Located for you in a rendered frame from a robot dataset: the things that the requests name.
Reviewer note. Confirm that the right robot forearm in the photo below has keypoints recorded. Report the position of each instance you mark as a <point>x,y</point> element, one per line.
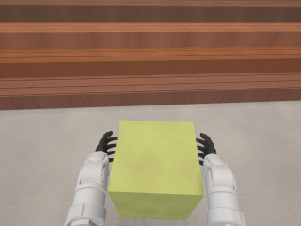
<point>224,208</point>

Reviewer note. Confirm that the carton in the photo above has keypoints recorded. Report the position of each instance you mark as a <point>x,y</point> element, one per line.
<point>156,172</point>

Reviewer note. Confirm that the left robot forearm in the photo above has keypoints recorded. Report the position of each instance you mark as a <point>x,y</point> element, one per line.
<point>89,196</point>

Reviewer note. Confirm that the left robot hand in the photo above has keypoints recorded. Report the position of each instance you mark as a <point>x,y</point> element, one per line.
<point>104,146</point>

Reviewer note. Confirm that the right robot hand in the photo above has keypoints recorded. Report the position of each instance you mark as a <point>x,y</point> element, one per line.
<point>208,147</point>

